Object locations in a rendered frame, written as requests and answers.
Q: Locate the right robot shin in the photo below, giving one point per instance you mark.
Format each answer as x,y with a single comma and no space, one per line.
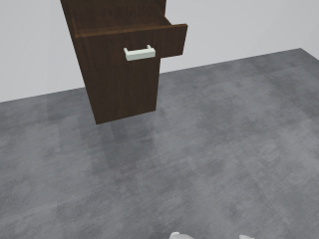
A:
173,233

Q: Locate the drawer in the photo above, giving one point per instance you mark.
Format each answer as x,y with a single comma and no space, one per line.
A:
102,34

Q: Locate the handle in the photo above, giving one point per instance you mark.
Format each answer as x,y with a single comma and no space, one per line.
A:
140,54

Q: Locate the cabinet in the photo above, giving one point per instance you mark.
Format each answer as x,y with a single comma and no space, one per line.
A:
120,91

